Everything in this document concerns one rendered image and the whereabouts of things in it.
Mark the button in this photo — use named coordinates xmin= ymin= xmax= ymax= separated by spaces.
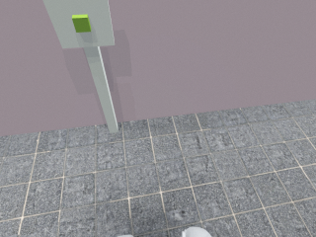
xmin=72 ymin=14 xmax=92 ymax=33

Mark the panel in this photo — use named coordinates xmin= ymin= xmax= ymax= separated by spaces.
xmin=42 ymin=0 xmax=119 ymax=133

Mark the right robot thigh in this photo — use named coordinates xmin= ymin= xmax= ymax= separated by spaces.
xmin=181 ymin=226 xmax=211 ymax=237

